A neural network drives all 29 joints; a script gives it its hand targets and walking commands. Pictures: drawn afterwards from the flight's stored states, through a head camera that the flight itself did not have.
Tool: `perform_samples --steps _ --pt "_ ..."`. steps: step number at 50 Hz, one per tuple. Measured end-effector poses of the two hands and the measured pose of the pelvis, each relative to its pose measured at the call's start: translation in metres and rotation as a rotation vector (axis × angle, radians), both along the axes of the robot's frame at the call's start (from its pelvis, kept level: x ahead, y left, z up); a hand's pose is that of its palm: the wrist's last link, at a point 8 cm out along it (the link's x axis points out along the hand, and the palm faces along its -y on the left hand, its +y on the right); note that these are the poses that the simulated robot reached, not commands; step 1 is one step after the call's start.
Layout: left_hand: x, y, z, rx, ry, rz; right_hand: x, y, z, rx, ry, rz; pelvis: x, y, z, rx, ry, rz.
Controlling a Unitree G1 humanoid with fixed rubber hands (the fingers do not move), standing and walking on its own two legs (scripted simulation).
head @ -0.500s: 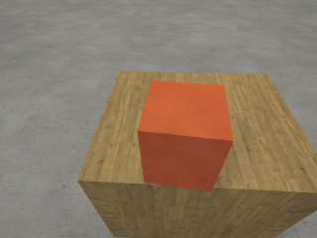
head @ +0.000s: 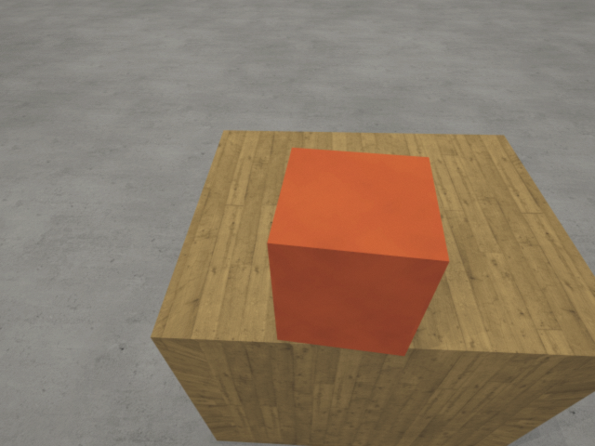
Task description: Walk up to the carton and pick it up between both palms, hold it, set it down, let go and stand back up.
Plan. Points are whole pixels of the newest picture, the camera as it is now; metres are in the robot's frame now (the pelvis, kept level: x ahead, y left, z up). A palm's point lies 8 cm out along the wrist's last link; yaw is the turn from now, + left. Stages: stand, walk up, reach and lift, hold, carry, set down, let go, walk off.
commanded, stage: stand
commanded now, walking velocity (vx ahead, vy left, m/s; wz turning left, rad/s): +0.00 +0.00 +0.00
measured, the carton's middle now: (349, 253) +0.41 -0.06 +0.02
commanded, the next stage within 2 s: none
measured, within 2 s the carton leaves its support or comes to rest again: neither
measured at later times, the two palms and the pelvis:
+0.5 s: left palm out of the picture -0.03 +0.20 -0.15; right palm out of the picture -0.02 -0.20 -0.15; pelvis +0.02 +0.01 +0.00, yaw +0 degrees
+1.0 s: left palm out of the picture -0.03 +0.20 -0.15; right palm out of the picture -0.02 -0.19 -0.15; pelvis +0.02 +0.01 +0.00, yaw +0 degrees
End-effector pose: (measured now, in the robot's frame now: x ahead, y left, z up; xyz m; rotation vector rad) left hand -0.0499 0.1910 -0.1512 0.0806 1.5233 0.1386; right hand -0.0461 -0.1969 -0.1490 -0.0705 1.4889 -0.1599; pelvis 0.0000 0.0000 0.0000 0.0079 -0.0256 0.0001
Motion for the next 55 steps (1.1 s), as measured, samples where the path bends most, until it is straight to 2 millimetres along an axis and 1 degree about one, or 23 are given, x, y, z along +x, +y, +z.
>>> perform_samples --steps 5,10,14,22,27,36,42,49,55 --pt "0.001 0.004 0.001 0.008 0.008 -0.001 0.0 0.001 0.0 0.0 0.007 -0.002 0.002 0.002 0.0 0.003 0.006 0.001" --pt "0.001 0.008 0.001 0.013 0.016 0.005 0.005 0.0 0.0 -0.005 -0.001 0.004 0.005 0.003 0.0 0.0 0.007 0.003" --pt "0.003 0.007 0.001 0.009 0.019 0.003 0.012 -0.001 0.001 -0.01 -0.009 0.006 0.008 0.004 0.0 -0.002 0.007 0.003" --pt "0.015 0.005 -0.002 0.0 0.004 0.008 0.023 0.0 0.001 -0.017 -0.029 0.003 0.015 0.005 -0.001 -0.002 0.006 0.004" --pt "0.021 0.005 -0.003 -0.002 -0.002 0.01 0.027 0.002 0.001 -0.015 -0.032 0.005 0.019 0.006 -0.001 -0.002 0.003 0.004" --pt "0.02 0.006 -0.002 -0.001 0.02 0.015 0.024 0.004 0.001 -0.014 -0.01 0.004 0.021 0.006 -0.001 -0.004 0.0 0.008" --pt "0.022 0.007 -0.002 0.002 0.018 0.009 0.023 0.005 0.001 -0.017 -0.004 -0.007 0.02 0.008 -0.001 -0.006 -0.004 0.005" --pt "0.023 0.013 -0.002 0.01 0.019 0.004 0.021 0.008 0.001 -0.013 -0.001 -0.007 0.022 0.009 -0.001 -0.006 -0.003 0.003" --pt "0.025 0.013 -0.003 0.0 0.02 0.005 0.023 0.01 0.002 -0.015 -0.003 -0.006 0.023 0.011 -0.001 -0.007 -0.001 0.005"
